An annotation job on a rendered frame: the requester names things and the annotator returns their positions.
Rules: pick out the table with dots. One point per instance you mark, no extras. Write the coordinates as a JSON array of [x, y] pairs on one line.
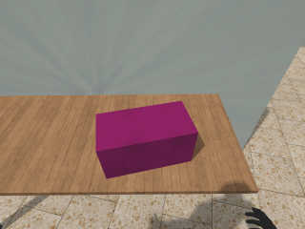
[[48, 148]]

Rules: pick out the carton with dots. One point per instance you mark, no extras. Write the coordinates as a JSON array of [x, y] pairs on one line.
[[144, 138]]

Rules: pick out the robot right hand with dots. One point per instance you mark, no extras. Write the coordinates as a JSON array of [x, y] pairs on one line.
[[263, 221]]

